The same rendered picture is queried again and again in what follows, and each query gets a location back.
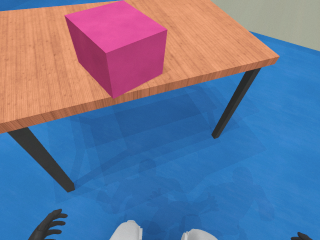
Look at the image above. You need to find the carton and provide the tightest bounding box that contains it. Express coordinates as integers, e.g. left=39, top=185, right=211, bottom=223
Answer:
left=64, top=0, right=168, bottom=99

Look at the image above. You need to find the robot right thigh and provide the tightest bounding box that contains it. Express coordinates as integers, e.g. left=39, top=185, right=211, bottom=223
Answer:
left=181, top=229, right=218, bottom=240

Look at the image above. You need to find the left robot hand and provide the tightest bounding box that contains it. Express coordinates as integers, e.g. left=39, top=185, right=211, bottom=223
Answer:
left=28, top=209, right=68, bottom=240

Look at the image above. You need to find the robot left thigh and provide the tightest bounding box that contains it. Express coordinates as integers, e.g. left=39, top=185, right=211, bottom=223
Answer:
left=109, top=222, right=143, bottom=240

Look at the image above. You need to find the table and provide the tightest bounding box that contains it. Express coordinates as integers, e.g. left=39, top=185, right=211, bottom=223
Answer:
left=0, top=0, right=280, bottom=193

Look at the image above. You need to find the robot thigh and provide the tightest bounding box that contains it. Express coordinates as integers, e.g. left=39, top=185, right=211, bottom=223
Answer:
left=109, top=222, right=143, bottom=240
left=181, top=229, right=218, bottom=240

